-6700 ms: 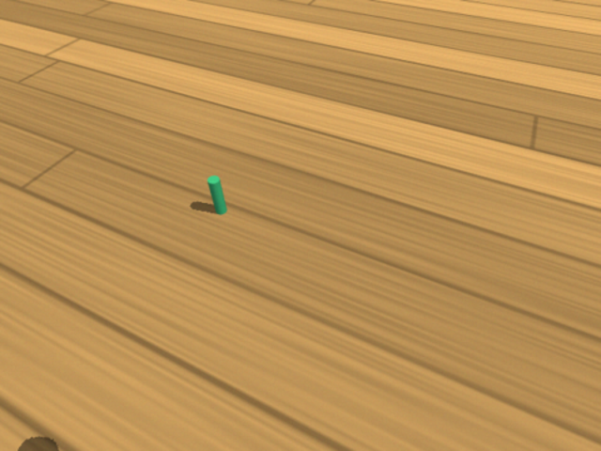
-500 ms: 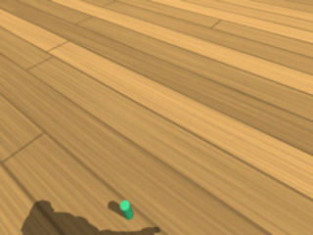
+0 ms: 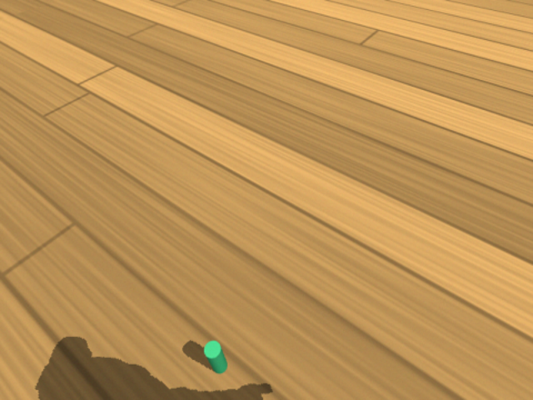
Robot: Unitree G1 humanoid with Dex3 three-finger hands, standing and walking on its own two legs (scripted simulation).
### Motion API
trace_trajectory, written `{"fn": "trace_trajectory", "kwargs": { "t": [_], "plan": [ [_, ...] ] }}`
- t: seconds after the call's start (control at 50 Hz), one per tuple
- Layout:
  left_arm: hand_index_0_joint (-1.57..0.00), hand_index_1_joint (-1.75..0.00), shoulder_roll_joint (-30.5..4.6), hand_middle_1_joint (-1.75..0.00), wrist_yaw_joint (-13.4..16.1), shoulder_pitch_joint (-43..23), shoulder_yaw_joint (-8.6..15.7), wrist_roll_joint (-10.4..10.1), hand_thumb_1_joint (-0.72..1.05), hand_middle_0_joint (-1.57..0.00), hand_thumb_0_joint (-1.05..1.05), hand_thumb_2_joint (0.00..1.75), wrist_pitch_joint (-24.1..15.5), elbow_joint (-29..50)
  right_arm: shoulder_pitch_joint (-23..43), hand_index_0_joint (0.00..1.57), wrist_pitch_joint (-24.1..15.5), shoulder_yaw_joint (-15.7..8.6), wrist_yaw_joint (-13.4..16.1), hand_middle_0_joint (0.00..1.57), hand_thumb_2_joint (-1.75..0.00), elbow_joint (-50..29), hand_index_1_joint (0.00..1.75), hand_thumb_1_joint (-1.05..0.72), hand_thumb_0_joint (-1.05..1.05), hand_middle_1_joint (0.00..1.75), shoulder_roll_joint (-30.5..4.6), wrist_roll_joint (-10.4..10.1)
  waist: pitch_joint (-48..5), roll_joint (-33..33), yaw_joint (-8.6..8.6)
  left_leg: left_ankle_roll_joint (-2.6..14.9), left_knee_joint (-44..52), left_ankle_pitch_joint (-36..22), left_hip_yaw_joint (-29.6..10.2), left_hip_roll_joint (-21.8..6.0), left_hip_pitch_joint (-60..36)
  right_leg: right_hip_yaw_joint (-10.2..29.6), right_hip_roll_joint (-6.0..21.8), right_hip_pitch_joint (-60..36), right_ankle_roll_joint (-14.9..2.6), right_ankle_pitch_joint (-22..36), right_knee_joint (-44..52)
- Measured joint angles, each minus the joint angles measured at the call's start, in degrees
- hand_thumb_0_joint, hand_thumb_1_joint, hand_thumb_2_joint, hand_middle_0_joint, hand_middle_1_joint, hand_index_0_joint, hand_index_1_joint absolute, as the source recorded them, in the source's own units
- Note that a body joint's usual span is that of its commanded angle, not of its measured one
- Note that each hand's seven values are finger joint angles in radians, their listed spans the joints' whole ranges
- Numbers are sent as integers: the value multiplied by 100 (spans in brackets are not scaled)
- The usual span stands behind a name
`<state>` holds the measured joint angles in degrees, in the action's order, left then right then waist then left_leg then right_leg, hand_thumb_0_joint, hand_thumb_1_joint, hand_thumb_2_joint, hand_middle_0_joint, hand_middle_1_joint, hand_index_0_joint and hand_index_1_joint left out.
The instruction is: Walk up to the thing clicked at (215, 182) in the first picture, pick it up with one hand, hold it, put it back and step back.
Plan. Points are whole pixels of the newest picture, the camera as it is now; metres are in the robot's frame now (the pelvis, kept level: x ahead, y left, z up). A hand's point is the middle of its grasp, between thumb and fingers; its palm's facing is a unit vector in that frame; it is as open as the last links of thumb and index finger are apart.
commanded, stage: stand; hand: left
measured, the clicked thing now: (216, 358) +0.36 +0.20 -0.69
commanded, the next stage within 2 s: go down in 0.58 s
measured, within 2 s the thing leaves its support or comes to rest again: neither
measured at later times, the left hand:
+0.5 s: hand out of the picture +0.08 +0.26 -0.16, palm faces -0.03 -0.94 -0.35, open 7.4 cm
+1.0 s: hand out of the picture +0.15 +0.26 -0.16, palm faces +0.03 -0.94 -0.34, open 12.8 cm
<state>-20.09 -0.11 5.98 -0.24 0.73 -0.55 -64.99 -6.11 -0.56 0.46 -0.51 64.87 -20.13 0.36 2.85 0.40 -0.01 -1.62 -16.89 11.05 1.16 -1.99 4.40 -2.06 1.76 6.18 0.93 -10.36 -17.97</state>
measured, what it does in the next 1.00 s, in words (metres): stands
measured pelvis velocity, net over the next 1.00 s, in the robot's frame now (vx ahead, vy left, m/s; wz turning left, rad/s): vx -0.01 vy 0.01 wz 0.00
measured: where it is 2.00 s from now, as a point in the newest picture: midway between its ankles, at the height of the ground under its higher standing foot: outside the picture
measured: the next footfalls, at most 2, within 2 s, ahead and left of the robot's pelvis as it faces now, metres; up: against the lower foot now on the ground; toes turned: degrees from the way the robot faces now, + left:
none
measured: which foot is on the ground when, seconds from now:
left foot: down 0.00-1.00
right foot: down 0.00-1.00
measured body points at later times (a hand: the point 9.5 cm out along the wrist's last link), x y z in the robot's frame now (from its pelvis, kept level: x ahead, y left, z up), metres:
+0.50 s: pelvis +0.01 +0.00 +0.00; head +0.02 +0.00 +0.45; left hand +0.08 +0.30 -0.13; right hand +0.08 -0.30 -0.14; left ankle -0.02 +0.14 -0.75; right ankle -0.01 -0.13 -0.75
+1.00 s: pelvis -0.01 +0.01 -0.02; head +0.05 +0.01 +0.42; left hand +0.15 +0.31 -0.14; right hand +0.08 -0.26 -0.14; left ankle -0.02 +0.14 -0.75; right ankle -0.01 -0.13 -0.75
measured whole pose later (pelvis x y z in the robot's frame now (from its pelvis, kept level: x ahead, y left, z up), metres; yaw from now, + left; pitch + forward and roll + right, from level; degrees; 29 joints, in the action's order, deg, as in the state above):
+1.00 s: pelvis -0.01 +0.01 -0.02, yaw +0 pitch +7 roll +0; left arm -19.3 -2.0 -0.5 10.5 4.6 3.2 -54.1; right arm -14.1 -2.1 -1.2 1.0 42.7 -13.9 -1.9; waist -0.2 -0.2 -1.8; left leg -1.0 -35.8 18.5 0.7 -2.1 24.6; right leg -1.8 2.1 25.5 1.1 -16.7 -34.9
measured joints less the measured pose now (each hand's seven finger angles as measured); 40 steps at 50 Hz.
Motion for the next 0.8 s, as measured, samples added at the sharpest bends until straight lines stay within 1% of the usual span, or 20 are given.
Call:
{"fn": "trace_trajectory", "kwargs": {
  "t": [0.7, 0.74, 0.76, 0.8],
  "plan": [
    [-20, -30, 11, -30, 10, 4, 15, 0, 90, -21, 1, 90, 7, 32, -7, 20, -5, 2, 17, 20, -90, -67, 30, -90, 0, 30, -5, -5, 10, 12, 5, 17, 29, 34, 7, 19, -91, 5, 20, -86, 21, -38, 19],
    [-20, -28, 73, -28, 70, 7, 110, -111, 88, -21, 1, 88, -8, 318, -201, 20, -27, 0, 118, 20, -91, -553, 30, -91, 0, 30, 13, -169, -31, 26, -18, 34, -226, 117, -33, 28, 213, -27, 35, 179, 18, -107, -188],
    [-20, -26, 122, -26, 83, -121, 198, -118, 86, -20, 1, 86, -56, 369, -289, 20, -89, -12, 166, 20, -91, -801, 30, -92, 0, 30, 42, -234, 5, 30, -13, 40, -374, 160, -55, 34, 372, -43, 45, 321, 16, -148, -317],
    [-17, -22, 167, -22, 36, -466, 408, -32, 80, -18, 1, 80, -88, 298, -379, 20, -144, -42, 207, 20, -91, -1185, 30, -93, 0, 30, 140, -283, 30, 18, -26, 41, -701, 253, -84, 30, 758, -59, 49, 678, 6, -229, -601]
  ]
}}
